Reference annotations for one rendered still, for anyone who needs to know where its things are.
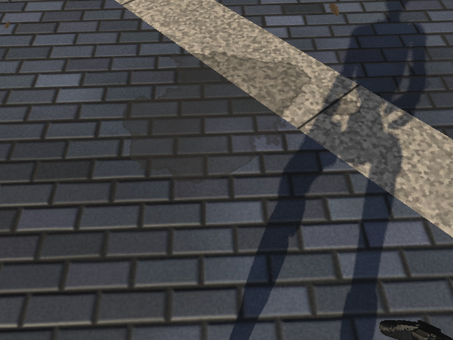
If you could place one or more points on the robot right hand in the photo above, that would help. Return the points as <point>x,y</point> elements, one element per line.
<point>407,330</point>

